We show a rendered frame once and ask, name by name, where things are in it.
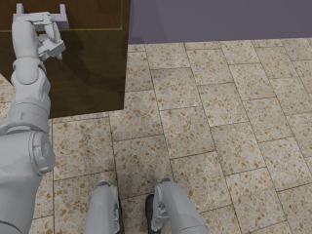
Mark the left robot hand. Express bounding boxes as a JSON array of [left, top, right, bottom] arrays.
[[12, 12, 66, 63]]

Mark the drawer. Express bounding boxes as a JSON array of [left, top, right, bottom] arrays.
[[0, 0, 121, 30]]

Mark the left robot forearm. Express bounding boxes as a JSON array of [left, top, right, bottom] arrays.
[[0, 58, 51, 136]]

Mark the cabinet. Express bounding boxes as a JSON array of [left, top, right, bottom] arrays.
[[0, 0, 131, 119]]

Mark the robot right shin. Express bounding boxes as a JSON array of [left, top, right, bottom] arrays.
[[151, 176, 171, 231]]

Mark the handle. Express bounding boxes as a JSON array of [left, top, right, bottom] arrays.
[[13, 3, 69, 29]]

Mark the robot left thigh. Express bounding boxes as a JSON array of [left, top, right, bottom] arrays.
[[83, 184, 119, 234]]

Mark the left robot upper arm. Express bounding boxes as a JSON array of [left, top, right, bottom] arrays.
[[0, 131, 56, 234]]

